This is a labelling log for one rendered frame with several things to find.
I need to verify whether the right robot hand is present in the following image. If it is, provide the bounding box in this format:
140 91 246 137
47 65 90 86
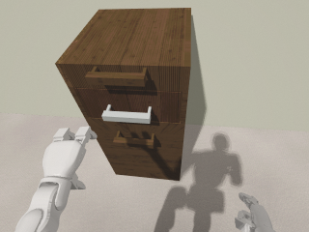
235 192 273 232

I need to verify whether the left robot hand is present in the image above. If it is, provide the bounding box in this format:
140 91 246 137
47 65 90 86
42 126 98 190

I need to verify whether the cabinet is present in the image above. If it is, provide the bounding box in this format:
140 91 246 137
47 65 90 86
55 8 191 181

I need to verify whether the handle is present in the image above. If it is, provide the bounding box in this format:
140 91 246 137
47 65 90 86
85 72 147 87
101 104 152 124
113 137 155 149

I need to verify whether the drawer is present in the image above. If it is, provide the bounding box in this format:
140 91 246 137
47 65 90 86
74 87 181 123

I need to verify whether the robot left forearm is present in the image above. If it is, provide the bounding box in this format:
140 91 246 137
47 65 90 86
15 176 72 232

